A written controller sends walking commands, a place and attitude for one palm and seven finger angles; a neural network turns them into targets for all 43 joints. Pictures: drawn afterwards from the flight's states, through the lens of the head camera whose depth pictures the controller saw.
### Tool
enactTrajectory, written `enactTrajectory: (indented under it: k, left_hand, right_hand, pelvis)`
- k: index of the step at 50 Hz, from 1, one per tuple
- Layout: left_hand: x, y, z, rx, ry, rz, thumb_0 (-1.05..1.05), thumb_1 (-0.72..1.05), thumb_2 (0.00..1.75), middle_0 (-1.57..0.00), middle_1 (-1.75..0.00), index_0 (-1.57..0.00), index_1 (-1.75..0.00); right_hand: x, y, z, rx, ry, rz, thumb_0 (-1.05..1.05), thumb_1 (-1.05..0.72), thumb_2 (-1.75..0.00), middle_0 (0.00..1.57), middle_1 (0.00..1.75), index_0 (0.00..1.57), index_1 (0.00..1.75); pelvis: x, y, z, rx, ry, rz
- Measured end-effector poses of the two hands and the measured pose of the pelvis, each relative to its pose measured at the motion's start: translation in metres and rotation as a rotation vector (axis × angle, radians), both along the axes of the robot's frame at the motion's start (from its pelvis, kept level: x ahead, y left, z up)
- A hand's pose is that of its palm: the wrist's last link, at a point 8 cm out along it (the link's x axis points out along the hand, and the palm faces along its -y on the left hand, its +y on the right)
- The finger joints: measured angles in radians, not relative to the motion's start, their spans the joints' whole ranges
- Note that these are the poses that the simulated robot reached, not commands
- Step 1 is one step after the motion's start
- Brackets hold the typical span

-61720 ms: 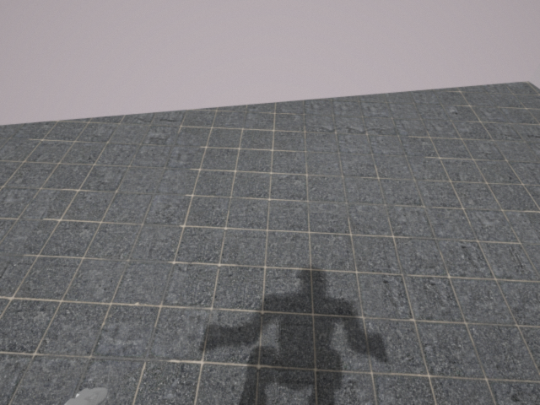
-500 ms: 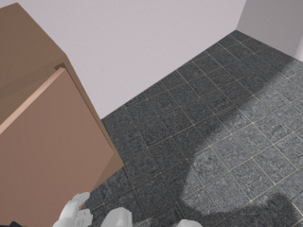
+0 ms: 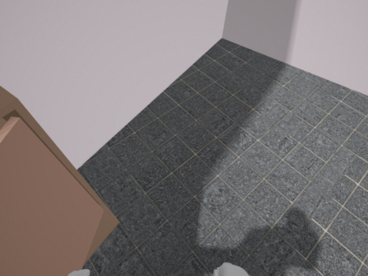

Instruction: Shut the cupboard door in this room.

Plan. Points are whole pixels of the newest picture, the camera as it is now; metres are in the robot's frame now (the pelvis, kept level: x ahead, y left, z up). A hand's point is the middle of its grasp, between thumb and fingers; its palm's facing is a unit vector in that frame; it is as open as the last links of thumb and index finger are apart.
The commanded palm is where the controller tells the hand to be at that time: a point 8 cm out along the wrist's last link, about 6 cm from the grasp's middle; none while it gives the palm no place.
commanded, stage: walk to a spot facing it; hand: left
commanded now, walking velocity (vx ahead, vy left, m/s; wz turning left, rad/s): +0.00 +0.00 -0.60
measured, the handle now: out of the picture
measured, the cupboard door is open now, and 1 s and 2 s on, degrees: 25 25 25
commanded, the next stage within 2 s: none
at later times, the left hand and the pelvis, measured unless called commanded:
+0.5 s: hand (123, 255) +0.18 +0.17 -0.18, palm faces -0.23 -0.95 -0.21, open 7.4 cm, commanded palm none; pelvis +0.03 -0.01 -0.01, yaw -17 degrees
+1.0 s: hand (174, 224) +0.25 +0.05 -0.16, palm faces -0.56 -0.79 -0.26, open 7.4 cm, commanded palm none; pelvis +0.04 -0.05 -0.01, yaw -35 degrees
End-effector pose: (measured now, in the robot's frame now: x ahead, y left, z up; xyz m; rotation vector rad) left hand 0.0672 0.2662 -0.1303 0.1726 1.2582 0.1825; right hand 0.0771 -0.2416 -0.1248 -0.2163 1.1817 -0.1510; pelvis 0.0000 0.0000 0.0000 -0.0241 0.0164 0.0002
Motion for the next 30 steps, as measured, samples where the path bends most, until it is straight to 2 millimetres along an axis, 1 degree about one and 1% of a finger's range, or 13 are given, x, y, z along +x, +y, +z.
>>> enactTrajectory:
  k: [2, 4, 6, 9, 13, 18, 23, 25, 30]
  left_hand:
    - [0.020, -0.011, 0.000, 0.011, -0.018, -0.048, 0.00, 0.91, 0.90, -0.20, -0.30, -0.20, -0.30]
    - [0.040, -0.024, -0.002, 0.030, -0.058, -0.096, 0.00, 0.91, 0.90, -0.20, -0.30, -0.20, -0.30]
    - [0.055, -0.035, -0.002, 0.046, -0.091, -0.127, 0.00, 0.91, 0.90, -0.20, -0.30, -0.20, -0.30]
    - [0.067, -0.049, 0.003, 0.050, -0.101, -0.151, 0.00, 0.91, 0.90, -0.20, -0.30, -0.20, -0.30]
    - [0.077, -0.061, 0.005, 0.037, -0.083, -0.192, 0.00, 0.90, 0.90, -0.20, -0.30, -0.20, -0.30]
    - [0.089, -0.063, 0.000, 0.009, -0.067, -0.241, 0.00, 0.90, 0.90, -0.21, -0.30, -0.20, -0.30]
    - [0.105, -0.051, -0.015, -0.018, -0.052, -0.276, 0.00, 0.90, 0.90, -0.21, -0.30, -0.20, -0.30]
    - [0.113, -0.048, -0.018, -0.024, -0.042, -0.293, 0.00, 0.90, 0.90, -0.21, -0.30, -0.20, -0.30]
    - [0.136, -0.049, -0.007, -0.031, -0.031, -0.360, 0.00, 0.91, 0.90, -0.20, -0.30, -0.20, -0.30]
  right_hand:
    - [-0.011, -0.013, -0.010, 0.011, 0.022, -0.042, 0.00, -0.90, -0.89, 0.20, 0.30, 0.20, 0.30]
    - [-0.022, -0.028, -0.024, 0.023, 0.043, -0.082, 0.00, -0.90, -0.89, 0.20, 0.30, 0.20, 0.30]
    - [-0.031, -0.041, -0.033, 0.020, 0.075, -0.115, 0.00, -0.91, -0.89, 0.20, 0.30, 0.20, 0.30]
    - [-0.036, -0.054, -0.032, 0.005, 0.103, -0.153, 0.01, -0.91, -0.89, 0.20, 0.30, 0.20, 0.30]
    - [-0.032, -0.060, -0.020, -0.004, 0.073, -0.182, 0.01, -0.91, -0.89, 0.20, 0.30, 0.20, 0.30]
    - [-0.021, -0.057, -0.006, -0.019, 0.009, -0.216, 0.01, -0.91, -0.90, 0.20, 0.30, 0.20, 0.30]
    - [-0.013, -0.043, 0.002, -0.053, -0.063, -0.253, 0.01, -0.91, -0.89, 0.20, 0.30, 0.20, 0.30]
    - [-0.017, -0.036, 0.006, -0.059, -0.072, -0.269, 0.01, -0.91, -0.89, 0.20, 0.30, 0.20, 0.30]
    - [-0.040, -0.023, 0.016, -0.051, -0.041, -0.345, 0.00, -0.91, -0.89, 0.20, 0.30, 0.20, 0.30]
  pelvis:
    - [0.004, -0.008, -0.005, 0.005, -0.003, -0.028]
    - [0.008, -0.018, -0.015, 0.019, -0.005, -0.052]
    - [0.008, -0.024, -0.019, 0.014, -0.011, -0.068]
    - [0.010, -0.029, -0.015, 0.021, -0.013, -0.095]
    - [0.013, -0.031, -0.007, 0.035, -0.005, -0.141]
    - [0.020, -0.026, -0.004, 0.036, 0.004, -0.202]
    - [0.030, -0.011, -0.011, 0.019, 0.011, -0.262]
    - [0.033, -0.007, -0.011, 0.018, 0.008, -0.294]
    - [0.042, -0.005, 0.001, -0.006, 0.004, -0.364]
